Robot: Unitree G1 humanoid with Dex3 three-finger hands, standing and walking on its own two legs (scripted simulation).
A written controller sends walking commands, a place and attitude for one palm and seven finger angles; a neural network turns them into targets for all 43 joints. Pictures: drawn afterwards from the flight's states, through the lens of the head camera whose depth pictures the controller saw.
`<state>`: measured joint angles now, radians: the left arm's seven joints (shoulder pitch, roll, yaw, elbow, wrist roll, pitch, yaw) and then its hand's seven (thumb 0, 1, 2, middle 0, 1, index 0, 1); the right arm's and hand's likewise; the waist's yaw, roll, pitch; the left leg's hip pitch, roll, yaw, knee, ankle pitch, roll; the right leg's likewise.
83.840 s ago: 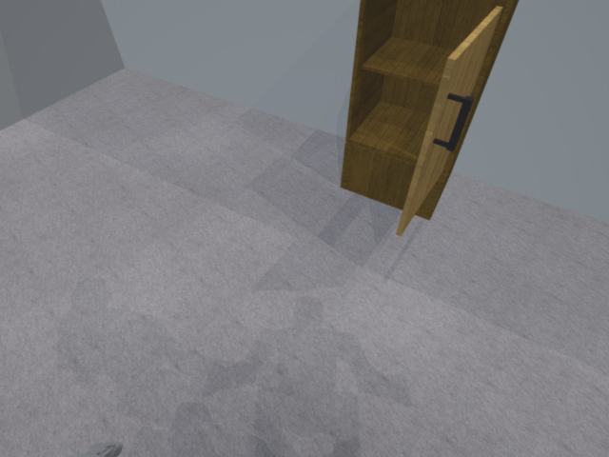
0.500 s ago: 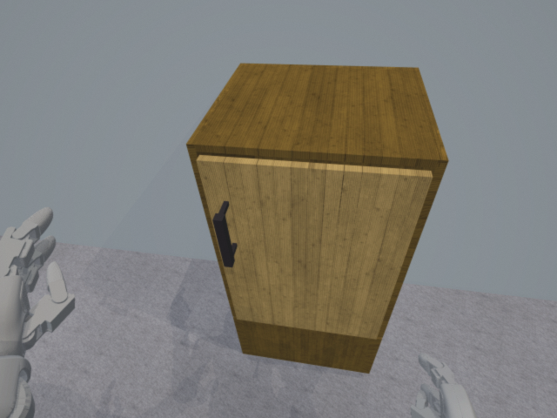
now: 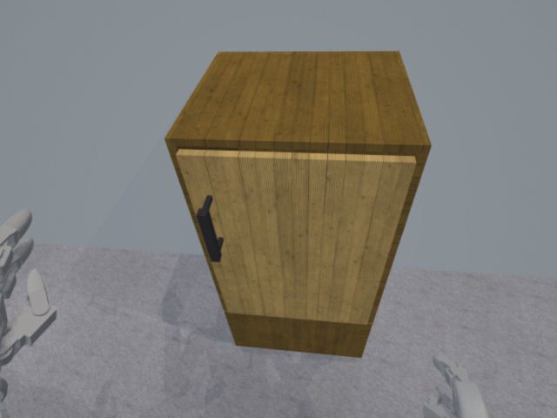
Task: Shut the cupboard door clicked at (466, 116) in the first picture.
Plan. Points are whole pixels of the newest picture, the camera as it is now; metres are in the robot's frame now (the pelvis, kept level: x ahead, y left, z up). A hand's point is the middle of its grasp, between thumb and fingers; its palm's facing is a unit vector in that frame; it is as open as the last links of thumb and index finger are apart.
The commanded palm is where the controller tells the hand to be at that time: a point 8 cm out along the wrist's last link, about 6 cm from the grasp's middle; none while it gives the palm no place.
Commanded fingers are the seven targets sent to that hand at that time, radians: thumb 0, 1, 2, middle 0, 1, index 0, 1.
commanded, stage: step back with the hand held close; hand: left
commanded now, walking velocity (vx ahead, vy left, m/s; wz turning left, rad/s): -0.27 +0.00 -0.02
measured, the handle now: (212, 229) +0.48 +0.18 -0.05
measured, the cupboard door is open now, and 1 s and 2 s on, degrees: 0 0 0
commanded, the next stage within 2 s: stop stepping back and stand still in 1.30 s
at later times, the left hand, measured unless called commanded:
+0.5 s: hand out of the picture +0.13 +0.28 +0.16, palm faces +0.45 -0.77 -0.45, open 7.4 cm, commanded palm +0.07 +0.31 +0.18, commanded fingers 0.00 0.90 0.90 -0.20 -0.30 -0.20 -0.30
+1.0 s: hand out of the picture +0.08 +0.29 +0.16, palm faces +0.45 -0.76 -0.46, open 7.4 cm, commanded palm +0.02 +0.31 +0.18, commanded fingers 0.00 0.90 0.90 -0.20 -0.30 -0.20 -0.30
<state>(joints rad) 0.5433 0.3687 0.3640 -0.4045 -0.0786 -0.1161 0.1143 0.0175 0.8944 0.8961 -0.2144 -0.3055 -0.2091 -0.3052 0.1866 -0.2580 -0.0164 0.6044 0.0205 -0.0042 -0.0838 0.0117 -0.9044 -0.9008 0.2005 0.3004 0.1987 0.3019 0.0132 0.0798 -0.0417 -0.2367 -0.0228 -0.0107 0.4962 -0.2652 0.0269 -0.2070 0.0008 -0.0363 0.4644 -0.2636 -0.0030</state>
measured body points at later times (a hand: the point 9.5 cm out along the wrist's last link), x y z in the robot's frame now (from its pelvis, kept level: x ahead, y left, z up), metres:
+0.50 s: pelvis -0.07 +0.01 -0.01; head -0.07 +0.01 +0.44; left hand +0.10 +0.32 +0.18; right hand +0.10 -0.24 -0.08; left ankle +0.00 +0.10 -0.74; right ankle -0.01 -0.12 -0.74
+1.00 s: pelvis -0.12 +0.01 -0.01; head -0.09 +0.04 +0.43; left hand +0.05 +0.32 +0.19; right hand +0.06 -0.23 -0.09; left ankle +0.00 +0.10 -0.74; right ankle -0.14 -0.12 -0.74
